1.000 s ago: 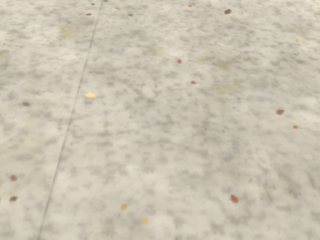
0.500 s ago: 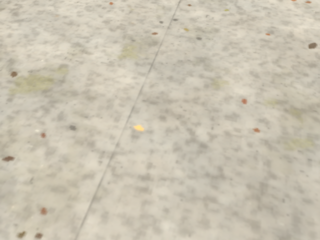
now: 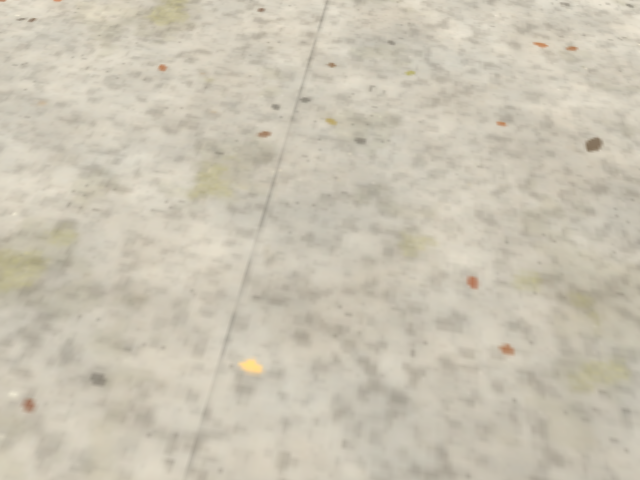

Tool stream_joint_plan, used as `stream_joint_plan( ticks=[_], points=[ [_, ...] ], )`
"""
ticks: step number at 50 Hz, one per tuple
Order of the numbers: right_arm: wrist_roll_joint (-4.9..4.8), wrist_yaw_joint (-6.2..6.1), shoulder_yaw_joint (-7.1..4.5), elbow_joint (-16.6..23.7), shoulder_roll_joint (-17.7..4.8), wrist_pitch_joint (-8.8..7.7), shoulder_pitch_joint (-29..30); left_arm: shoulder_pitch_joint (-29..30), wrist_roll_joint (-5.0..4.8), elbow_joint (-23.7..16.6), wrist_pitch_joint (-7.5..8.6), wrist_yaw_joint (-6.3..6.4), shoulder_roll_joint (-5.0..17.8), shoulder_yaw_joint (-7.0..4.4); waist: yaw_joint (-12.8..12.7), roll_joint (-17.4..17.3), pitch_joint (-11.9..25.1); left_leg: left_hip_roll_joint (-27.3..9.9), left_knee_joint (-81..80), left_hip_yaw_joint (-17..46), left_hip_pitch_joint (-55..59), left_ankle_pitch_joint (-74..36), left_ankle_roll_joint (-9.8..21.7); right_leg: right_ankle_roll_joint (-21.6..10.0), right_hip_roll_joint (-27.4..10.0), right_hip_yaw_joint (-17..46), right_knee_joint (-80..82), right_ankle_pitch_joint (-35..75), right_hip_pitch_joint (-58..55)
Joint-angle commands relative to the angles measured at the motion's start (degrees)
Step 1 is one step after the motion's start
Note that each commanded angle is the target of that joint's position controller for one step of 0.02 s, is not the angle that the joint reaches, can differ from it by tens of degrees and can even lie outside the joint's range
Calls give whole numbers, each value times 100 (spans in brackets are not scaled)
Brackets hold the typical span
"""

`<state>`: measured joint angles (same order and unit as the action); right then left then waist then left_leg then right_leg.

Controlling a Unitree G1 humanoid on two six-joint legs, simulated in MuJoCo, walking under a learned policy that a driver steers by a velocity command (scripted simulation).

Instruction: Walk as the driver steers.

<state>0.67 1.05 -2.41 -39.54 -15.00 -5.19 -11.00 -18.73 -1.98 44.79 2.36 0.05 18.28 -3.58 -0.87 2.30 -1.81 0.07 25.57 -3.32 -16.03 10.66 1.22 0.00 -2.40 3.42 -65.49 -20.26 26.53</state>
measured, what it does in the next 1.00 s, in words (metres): walks ahead, turning right: right foot, then left foot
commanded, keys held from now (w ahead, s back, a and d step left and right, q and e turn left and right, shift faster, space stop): w+e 0.72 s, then w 0.28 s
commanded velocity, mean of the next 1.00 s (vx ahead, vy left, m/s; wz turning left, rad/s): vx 0.50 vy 0.00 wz -0.50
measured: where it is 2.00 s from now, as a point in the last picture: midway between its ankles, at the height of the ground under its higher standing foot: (482, 305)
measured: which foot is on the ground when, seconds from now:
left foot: down 0.00-0.36, up 0.38-0.82, down 0.84-1.00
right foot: up 0.00-0.34, down 0.36-0.86, up 0.88-1.00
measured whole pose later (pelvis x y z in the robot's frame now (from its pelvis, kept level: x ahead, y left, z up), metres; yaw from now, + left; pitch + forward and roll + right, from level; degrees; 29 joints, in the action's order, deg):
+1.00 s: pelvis +0.54 -0.14 +0.00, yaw -31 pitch +1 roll +1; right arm 0.3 1.6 -3.0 -42.5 -15.5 -5.9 -12.3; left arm -17.8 -1.0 42.0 2.3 0.4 16.9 -2.7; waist -0.1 2.0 -1.3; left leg 3.2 25.8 -0.6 -17.2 9.7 2.4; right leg -1.5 1.3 5.0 -66.2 -21.6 23.6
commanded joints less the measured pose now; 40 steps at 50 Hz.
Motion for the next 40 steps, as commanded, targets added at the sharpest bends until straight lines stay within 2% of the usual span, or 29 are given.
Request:
stream_joint_plan(
  ticks=[1, 4, 8, 11, 13, 15, 16, 17, 18, 19, 20, 21, 22, 23, 24, 25, 28, 30, 33, 36, 40],
  points=[
    [10, -33, -216, 139, -611, -142, -102, 71, 11, -509, -48, -27, 230, -92, 105, -874, 165, -1539, -1563, 1281, 1011, -730, 944, 86, -488, 232, -47, 500, 1167],
    [-9, -80, -301, -28, -786, -176, -168, 437, 70, -720, -99, -55, 126, -57, 123, -617, -5, -1588, -1739, 734, 1063, -1228, 1025, 166, -524, 250, 645, 1008, 1415],
    [-43, -136, -370, -178, -1024, -104, -267, 1074, 73, -932, -44, -208, 21, 23, 333, -504, -165, -1485, -1795, -24, 1173, -1388, 898, 74, -438, -64, 1963, 1997, 1165],
    [-127, -148, -429, -322, -1185, -28, -494, 1566, 67, -1163, -46, -299, 58, 36, 474, -460, -322, -1599, -1723, -314, 1507, -1434, 790, -89, -370, -297, 2530, 1970, 1119],
    [-196, -146, -469, -401, -1281, 43, -586, 1757, 70, -1307, -60, -346, 142, 9, 467, -484, -354, -1691, -1485, -462, 1850, -1841, 692, -253, -281, -445, 2757, 1629, 1100],
    [-245, -167, -521, -411, -1455, 118, -560, 1604, 92, -1372, -94, -360, 309, -79, 262, -643, -102, -1683, -800, -671, 2059, -3535, 567, -484, 44, -759, 2854, 1069, 560],
    [-276, -178, -541, -403, -1529, 163, -531, 1183, 96, -1305, -121, -347, 473, -177, -14, -698, 203, -1616, -69, -793, 2041, -4420, 491, -631, 294, -933, 2909, 857, -74],
    [-301, -192, -512, -378, -1475, 201, -464, 318, 74, -1083, -147, -299, 725, -342, -514, -603, 661, -1417, 1086, -985, 1651, -4646, 324, -834, 578, -1027, 3247, 1129, -1304],
    [-174, -215, -409, -296, -1237, 176, -569, -680, 45, -825, -211, -188, 1161, -545, -919, -151, 1175, -1178, 2775, -990, 310, -3160, 55, -1116, 251, -233, 3321, 1297, -3084],
    [76, -152, -136, 68, -381, 52, -1081, -423, -2, -894, -165, -141, 1851, -616, -138, 1458, 1561, -12, 4818, -532, -2266, 2175, -322, -2147, -1255, 3108, 3914, 271, -4729],
    [-105, -87, -169, 108, -823, -149, -575, -540, 42, -1127, -44, -186, 1409, -469, -571, 745, 2317, 87, 5437, 853, -2818, 2447, -248, -2383, -1676, 4523, 4800, -559, -4966],
    [-320, -51, -251, 280, -1128, -239, -23, -364, 91, -1030, 54, -217, 1061, -364, -623, 382, 1463, -156, 5333, 873, -3257, 1838, -136, -2081, -1548, 3734, 4963, -188, -4440],
    [-263, -82, -214, 286, -1054, -295, 45, -74, 77, -1025, 101, -214, 924, -317, -376, 31, 947, -397, 4847, 838, -3081, 1320, -68, -1893, -1298, 3028, 4933, 393, -3633],
    [-100, -130, -233, 214, -1051, -304, 17, 311, 89, -1074, 106, -197, 754, -266, -130, -143, 655, -575, 4362, 843, -2705, 1005, -106, -1739, -1069, 2486, 4925, 1084, -2901],
    [-33, -134, -265, 179, -1089, -255, -106, 534, 160, -1164, 114, -170, 624, -212, 70, -24, 573, -686, 4099, 895, -2291, 775, -138, -1687, -900, 2150, 5023, 1628, -2406],
    [-9, -125, -273, 167, -1073, -190, -157, 625, 190, -1193, 120, -150, 611, -205, 159, 42, 539, -690, 3926, 876, -2061, 660, -202, -1703, -822, 2025, 5133, 1940, -2112],
    [49, -133, -207, 199, -822, -51, -7, 470, 144, -1051, 154, -48, 726, -235, 176, -49, 368, -586, 3218, 700, -1953, 239, -454, -1724, -626, 1506, 5256, 2632, -1562],
    [47, -129, -147, 322, -685, -33, 452, 293, 115, -944, 132, 25, 803, -256, 26, 7, 217, -472, 2386, 674, -1998, -506, -556, -1569, -439, 1282, 5254, 2516, -1430],
    [-7, -61, -79, 452, -549, -77, 1089, 55, 80, -815, 76, 84, 827, -264, -232, 173, 123, -194, 1139, 646, -1586, -1444, -566, -1302, -224, 1172, 5165, 1922, -1267],
    [-87, 21, -96, 573, -638, -145, 1484, -222, 40, -661, 36, 103, 851, -278, -372, 227, 64, -45, 570, 740, -1362, -1601, -488, -1233, -368, 1534, 4950, 1585, -1470],
    [-90, 95, -183, 508, -827, -231, 1230, -308, 82, -501, -18, 128, 727, -250, -241, 471, 89, -85, 242, 746, -1089, -983, -176, -1105, -701, 1928, 4412, 1876, -2163]
  ],
)
Velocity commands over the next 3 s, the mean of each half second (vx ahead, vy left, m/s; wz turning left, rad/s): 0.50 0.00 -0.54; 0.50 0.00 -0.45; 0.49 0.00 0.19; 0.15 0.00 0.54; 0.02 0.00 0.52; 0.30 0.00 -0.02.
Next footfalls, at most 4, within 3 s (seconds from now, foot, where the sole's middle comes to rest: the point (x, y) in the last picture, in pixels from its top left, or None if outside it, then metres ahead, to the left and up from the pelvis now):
0.36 right None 0.32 -0.17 -0.78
0.84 left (370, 397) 0.66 -0.09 -0.78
1.34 right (517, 364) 0.75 -0.44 -0.78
1.78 left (433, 273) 1.01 -0.27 -0.78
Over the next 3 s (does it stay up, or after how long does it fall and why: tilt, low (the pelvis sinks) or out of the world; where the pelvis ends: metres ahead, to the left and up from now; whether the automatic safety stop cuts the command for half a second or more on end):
stays up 1.01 -0.37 -0.01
